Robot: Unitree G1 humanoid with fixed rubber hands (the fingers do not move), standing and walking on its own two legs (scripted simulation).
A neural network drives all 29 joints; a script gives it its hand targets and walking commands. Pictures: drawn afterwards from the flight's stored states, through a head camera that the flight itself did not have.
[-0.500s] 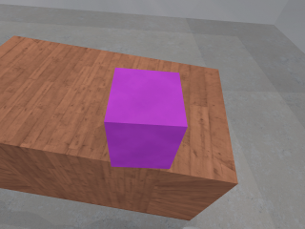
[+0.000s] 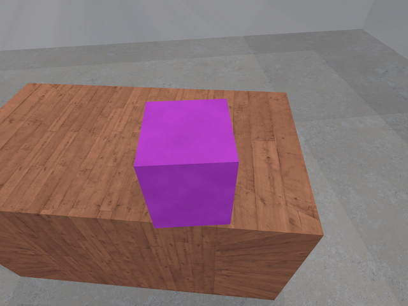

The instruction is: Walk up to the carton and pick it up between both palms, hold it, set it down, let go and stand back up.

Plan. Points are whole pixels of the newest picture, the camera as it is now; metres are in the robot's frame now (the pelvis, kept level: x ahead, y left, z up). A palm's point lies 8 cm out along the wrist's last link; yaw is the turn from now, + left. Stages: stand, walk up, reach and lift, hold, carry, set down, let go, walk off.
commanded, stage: walk up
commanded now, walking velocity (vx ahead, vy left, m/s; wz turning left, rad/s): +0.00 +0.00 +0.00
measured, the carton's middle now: (189, 164) +0.44 +0.06 +0.00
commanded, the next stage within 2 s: none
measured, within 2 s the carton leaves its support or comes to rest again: neither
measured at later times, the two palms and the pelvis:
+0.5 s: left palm out of the picture +0.03 +0.20 -0.15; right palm out of the picture -0.07 -0.28 -0.11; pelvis +0.01 -0.05 +0.01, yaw +1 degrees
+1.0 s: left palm out of the picture +0.07 +0.01 -0.11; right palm out of the picture +0.02 -0.42 -0.16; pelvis +0.04 -0.21 +0.01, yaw +1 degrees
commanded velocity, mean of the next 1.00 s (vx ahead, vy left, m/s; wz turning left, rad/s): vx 0.04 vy -0.08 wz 0.01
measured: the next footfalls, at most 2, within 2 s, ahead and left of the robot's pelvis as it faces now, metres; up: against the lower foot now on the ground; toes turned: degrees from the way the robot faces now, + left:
right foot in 0.72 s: +0.08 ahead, -0.26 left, +0.00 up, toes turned -4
left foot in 1.28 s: +0.03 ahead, -0.12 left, +0.00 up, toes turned +3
